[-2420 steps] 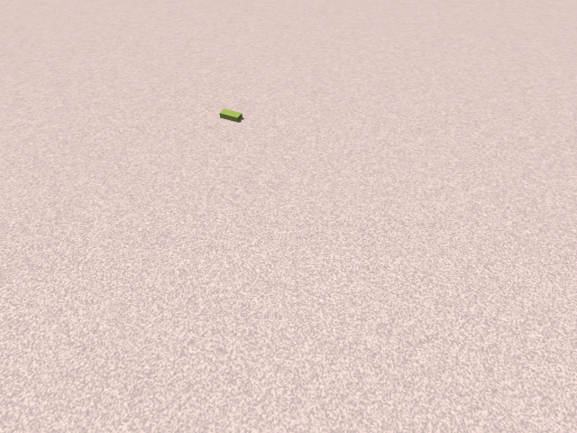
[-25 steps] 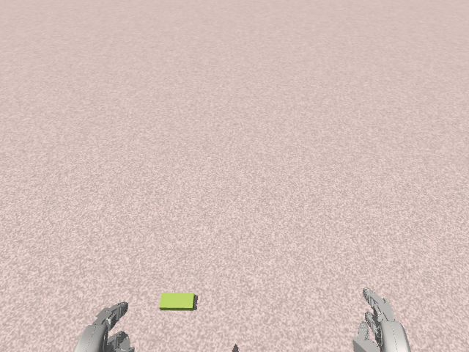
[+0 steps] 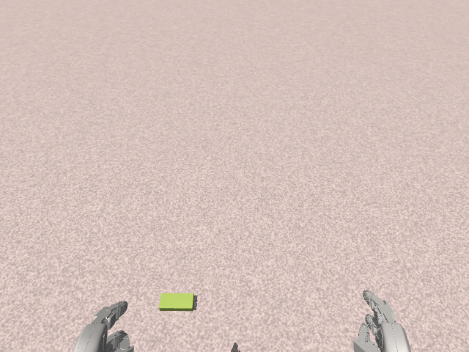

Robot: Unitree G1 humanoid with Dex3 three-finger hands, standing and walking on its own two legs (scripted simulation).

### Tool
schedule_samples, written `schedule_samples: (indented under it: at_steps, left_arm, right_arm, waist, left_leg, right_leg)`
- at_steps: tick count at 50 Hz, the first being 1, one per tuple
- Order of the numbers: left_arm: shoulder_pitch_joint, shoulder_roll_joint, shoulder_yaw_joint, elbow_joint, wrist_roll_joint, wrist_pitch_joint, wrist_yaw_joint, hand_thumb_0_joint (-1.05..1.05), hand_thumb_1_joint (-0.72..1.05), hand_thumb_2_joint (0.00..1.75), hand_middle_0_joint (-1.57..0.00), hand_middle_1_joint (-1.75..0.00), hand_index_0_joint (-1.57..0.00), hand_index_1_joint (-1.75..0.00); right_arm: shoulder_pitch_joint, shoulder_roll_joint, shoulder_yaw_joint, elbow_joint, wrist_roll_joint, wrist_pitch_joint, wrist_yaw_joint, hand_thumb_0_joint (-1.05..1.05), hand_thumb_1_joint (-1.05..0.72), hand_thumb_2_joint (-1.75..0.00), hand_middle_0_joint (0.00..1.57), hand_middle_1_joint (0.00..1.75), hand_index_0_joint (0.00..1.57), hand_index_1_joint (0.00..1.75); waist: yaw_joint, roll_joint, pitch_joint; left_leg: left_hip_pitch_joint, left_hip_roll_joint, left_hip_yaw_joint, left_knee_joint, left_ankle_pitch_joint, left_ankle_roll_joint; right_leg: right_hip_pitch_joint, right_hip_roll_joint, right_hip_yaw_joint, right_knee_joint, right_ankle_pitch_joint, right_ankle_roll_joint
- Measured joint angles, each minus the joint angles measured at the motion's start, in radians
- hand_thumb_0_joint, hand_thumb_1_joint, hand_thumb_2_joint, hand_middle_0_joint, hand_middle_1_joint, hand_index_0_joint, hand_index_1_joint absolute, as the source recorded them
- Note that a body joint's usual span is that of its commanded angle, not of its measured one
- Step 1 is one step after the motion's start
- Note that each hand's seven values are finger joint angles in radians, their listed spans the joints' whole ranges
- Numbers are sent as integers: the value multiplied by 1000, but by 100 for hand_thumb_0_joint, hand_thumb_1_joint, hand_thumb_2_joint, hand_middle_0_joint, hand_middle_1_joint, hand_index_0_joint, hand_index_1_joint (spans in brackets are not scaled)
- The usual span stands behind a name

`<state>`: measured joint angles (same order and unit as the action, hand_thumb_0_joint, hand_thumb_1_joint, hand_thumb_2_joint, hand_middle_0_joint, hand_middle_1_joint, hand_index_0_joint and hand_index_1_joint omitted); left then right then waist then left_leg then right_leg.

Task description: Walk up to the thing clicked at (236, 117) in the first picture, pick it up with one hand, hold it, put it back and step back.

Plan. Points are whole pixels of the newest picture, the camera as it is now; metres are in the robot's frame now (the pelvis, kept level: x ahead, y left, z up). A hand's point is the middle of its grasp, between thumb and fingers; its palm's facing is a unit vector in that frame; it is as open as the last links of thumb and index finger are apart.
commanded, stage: home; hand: left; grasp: from above
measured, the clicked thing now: (177, 302) +0.45 +0.23 -0.70
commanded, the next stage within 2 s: stand in 0.38 s
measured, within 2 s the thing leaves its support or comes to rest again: neither
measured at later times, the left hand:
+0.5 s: hand out of the picture +0.16 +0.18 -0.05, palm faces +0.03 -0.97 -0.23, open 7.4 cm
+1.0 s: hand out of the picture +0.05 +0.24 -0.11, palm faces +0.04 -0.94 -0.33, open 7.4 cm
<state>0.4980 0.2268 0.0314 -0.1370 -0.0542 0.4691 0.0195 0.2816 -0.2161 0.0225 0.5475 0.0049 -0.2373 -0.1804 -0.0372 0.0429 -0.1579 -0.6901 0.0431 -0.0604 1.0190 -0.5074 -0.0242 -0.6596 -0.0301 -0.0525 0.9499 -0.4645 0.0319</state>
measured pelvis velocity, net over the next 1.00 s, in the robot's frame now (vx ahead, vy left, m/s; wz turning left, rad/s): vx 0.00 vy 0.01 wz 0.01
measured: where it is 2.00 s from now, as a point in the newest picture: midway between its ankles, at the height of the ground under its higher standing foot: outside the picture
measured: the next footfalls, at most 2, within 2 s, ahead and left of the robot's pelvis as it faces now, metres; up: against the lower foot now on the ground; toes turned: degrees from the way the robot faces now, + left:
none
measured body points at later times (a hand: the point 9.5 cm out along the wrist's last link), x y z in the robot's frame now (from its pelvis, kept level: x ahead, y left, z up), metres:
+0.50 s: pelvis +0.00 +0.00 +0.00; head +0.02 +0.00 +0.45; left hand +0.16 +0.23 -0.03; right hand +0.16 -0.25 -0.07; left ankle +0.00 +0.13 -0.68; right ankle +0.00 -0.14 -0.68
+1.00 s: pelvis +0.00 +0.01 +0.05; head +0.02 +0.01 +0.50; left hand +0.05 +0.29 -0.09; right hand +0.08 -0.27 -0.08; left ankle +0.00 +0.13 -0.68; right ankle +0.00 -0.14 -0.68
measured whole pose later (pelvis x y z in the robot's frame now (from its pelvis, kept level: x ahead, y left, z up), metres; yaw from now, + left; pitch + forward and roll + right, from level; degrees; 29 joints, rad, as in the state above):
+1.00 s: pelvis +0.00 +0.01 +0.05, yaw +1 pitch -2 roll +0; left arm 0.22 0.28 0.04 1.00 0.03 0.03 0.04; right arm 0.19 -0.28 -0.05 1.02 -0.04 0.00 -0.02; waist 0.02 0.00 0.06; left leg -0.22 0.00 -0.02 0.57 -0.31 0.00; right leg -0.22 -0.07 -0.03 0.55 -0.29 0.05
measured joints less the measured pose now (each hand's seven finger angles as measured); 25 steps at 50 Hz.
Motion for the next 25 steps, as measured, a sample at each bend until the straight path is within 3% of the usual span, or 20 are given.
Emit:
schedule_samples:
  at_steps: [24,25]
  left_arm:
    - [11,6,-2,-16,-1,1,4,1,90,89,-20,-30,-20,-30]
    - [-17,12,-13,34,20,-50,8,1,90,89,-20,-30,-20,-30]
  right_arm:
    - [1,0,-1,-11,3,11,1,1,-90,-90,20,30,21,30]
    - [-13,-1,-10,10,-26,15,10,1,-90,-90,20,30,21,30]
  waist:
    - [0,-1,-5]
    - [7,-6,26]
  left_leg:
    - [-8,1,0,7,-6,-1]
    - [19,-2,3,0,-4,1]
  right_leg:
    - [-8,1,1,7,-6,0]
    - [16,-2,4,5,-6,0]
